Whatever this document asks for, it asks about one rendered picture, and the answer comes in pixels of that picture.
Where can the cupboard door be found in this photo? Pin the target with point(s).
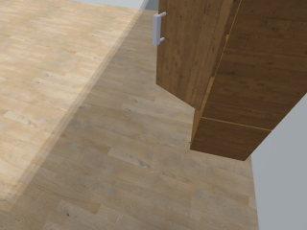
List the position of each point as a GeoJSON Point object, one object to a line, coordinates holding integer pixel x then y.
{"type": "Point", "coordinates": [193, 32]}

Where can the handle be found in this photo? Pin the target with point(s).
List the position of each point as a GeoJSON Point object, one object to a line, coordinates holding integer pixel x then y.
{"type": "Point", "coordinates": [157, 28]}

